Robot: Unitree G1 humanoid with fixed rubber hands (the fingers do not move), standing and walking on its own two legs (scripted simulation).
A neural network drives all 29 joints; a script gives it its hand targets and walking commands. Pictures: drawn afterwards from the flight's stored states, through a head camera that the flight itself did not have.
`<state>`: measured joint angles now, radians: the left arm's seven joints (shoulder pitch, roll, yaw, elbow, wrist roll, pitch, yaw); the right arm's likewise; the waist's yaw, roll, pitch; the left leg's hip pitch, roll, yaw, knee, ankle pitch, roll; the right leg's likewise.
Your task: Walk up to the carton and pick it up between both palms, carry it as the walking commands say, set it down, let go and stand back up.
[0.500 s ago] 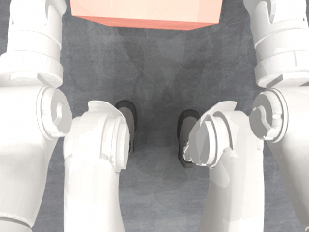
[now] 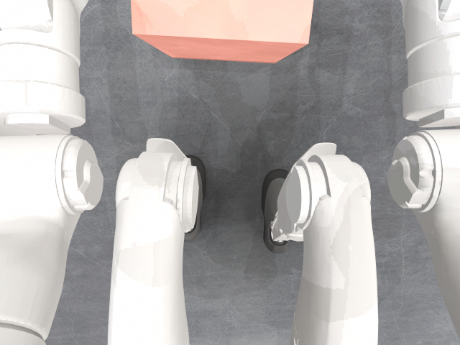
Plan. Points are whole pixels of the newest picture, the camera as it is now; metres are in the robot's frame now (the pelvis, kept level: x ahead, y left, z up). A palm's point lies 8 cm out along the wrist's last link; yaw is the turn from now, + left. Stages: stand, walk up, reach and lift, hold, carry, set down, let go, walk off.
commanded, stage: set down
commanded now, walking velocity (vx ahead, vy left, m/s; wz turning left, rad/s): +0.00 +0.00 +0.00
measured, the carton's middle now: out of the picture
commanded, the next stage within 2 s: let go in 0.90 s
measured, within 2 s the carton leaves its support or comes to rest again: neither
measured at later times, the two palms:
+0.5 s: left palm out of the picture +0.56 +0.24 +0.03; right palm out of the picture +0.59 -0.14 +0.03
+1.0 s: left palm out of the picture +0.55 +0.23 +0.15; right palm out of the picture +0.58 -0.16 +0.14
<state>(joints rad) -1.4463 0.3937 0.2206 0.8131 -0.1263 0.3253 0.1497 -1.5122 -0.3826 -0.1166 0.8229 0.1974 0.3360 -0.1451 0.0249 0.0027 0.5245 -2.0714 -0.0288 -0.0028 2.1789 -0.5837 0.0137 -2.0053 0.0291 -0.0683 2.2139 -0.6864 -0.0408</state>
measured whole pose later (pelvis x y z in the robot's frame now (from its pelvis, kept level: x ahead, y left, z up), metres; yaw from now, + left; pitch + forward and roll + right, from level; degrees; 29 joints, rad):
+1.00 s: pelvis +0.00 +0.00 +0.24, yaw +1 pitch +26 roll +0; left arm -1.38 0.39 0.22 0.66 -0.13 0.46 0.13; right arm -1.43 -0.42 -0.12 0.72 0.15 0.45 -0.07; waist 0.02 0.00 0.52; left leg -1.37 -0.04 0.00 1.25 -0.33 0.01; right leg -1.34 0.03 0.00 1.30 -0.41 -0.02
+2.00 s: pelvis +0.09 +0.01 +0.37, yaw +0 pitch -4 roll +1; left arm 0.28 0.19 0.06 0.34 -0.13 0.18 -0.08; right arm 0.21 -0.21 -0.09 0.41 0.02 0.16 0.06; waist 0.02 0.00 0.11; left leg -0.29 -0.04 0.00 0.66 -0.31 0.01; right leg -0.26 0.03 0.03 0.69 -0.36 -0.02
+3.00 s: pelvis +0.11 +0.00 +0.37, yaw +0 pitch -4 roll +1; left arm 0.28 0.32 0.05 0.54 -0.09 0.00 -0.01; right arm 0.22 -0.24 -0.09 0.63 -0.01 0.00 0.02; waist 0.02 0.00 -0.06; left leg -0.24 -0.04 0.00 0.63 -0.32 0.02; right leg -0.22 0.03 0.03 0.66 -0.37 -0.02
